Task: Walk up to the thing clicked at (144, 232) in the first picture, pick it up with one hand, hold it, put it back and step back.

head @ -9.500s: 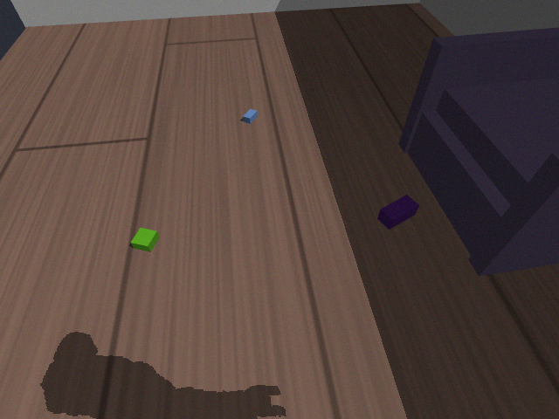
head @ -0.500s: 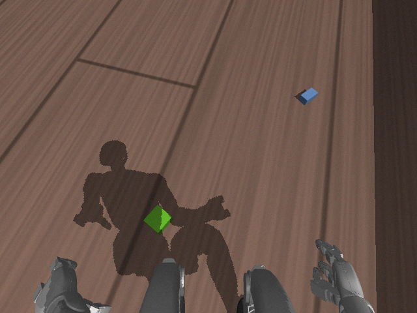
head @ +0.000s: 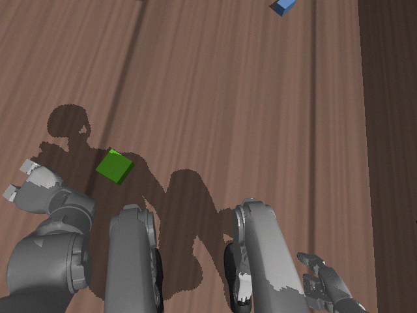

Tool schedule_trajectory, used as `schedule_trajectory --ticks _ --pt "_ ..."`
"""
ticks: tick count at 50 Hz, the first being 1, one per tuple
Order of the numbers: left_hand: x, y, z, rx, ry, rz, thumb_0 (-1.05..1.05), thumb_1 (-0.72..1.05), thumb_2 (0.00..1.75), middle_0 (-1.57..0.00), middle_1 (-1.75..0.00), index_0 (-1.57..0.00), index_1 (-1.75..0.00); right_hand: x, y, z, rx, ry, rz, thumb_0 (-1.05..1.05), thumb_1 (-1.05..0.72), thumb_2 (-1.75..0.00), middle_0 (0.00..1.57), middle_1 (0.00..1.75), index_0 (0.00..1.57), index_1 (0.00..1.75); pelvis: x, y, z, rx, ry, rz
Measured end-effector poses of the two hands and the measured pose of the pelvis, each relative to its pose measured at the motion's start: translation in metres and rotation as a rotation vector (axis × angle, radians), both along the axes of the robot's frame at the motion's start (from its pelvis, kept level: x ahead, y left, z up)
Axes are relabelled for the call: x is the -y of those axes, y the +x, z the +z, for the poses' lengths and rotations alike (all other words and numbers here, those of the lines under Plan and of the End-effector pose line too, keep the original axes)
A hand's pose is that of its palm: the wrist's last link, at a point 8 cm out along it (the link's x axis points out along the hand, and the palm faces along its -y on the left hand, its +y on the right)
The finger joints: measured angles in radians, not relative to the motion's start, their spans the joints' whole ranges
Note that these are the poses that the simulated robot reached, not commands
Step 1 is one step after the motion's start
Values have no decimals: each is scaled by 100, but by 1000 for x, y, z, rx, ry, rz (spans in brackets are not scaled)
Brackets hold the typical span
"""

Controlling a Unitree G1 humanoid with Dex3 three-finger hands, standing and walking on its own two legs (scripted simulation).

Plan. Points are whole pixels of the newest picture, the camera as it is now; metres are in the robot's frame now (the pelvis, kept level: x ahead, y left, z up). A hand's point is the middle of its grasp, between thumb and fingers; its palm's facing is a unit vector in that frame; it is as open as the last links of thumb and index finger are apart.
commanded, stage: rise first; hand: left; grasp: from above
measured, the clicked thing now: (115, 167) +0.49 +0.26 -0.42
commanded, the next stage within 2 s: approach in 1.30 s
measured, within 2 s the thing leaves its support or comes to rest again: neither
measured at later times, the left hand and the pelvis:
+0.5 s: hand (81, 180) +0.40 +0.29 -0.24, palm faces -0.15 -0.41 -0.90, open 14.1 cm; pelvis +0.00 +0.00 -0.09, yaw -2 degrees
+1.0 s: hand (88, 177) +0.42 +0.29 -0.28, palm faces -0.15 -0.42 -0.89, open 14.0 cm; pelvis +0.00 +0.00 -0.11, yaw -3 degrees
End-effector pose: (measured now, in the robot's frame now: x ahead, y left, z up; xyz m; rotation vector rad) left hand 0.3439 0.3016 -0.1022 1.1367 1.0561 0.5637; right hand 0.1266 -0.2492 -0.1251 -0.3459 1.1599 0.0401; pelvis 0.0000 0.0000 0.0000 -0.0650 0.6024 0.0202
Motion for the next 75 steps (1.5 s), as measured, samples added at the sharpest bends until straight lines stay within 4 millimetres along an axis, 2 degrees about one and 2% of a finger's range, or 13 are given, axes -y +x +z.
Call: schedule_trajectory --ticks 9,13,18,28,41,58,75 --pt "1 20 -40 -8 -60 62 0 -55 107 -15 -95 -11 -100 -1 -61 -43 -120 54 -56 0 -90 -90 21 30 20 30 -6 -7 -42 4 -7 -12" --pt "0 31 -51 -9 -58 69 0 -56 107 -14 -97 -10 -102 0 -78 -54 -160 69 -65 0 -90 -90 21 30 20 30 -6 -7 -56 2 -7 -15" --pt "0 46 -63 -17 -53 54 0 -56 107 -12 -99 -9 -103 6 -90 -65 -194 79 -67 0 -90 -90 20 30 20 30 -5 -6 -70 -3 -6 -20" --pt "2 62 -90 -28 -56 23 0 -55 105 -11 -101 -9 -104 18 -96 -83 -235 88 -51 0 -90 -90 20 30 20 30 -1 -2 -91 -3 -1 -30" --pt "2 67 -115 -35 -56 33 0 -56 104 -12 -100 -9 -103 19 -92 -99 -252 96 -13 0 -91 -90 20 30 20 30 1 0 -107 14 -5 -41" --pt "3 82 -130 -27 -66 2 0 -52 100 -16 -94 -13 -98 16 -112 -98 -298 97 -10 0 -91 -90 20 30 20 30 -1 1 -117 33 -26 -55" --pt "7 87 -142 -42 -50 -29 0 -49 96 -18 -91 -15 -95 14 -125 -93 -316 94 0 0 -91 -90 20 30 20 30 -3 -1 -123 53 -43 -61"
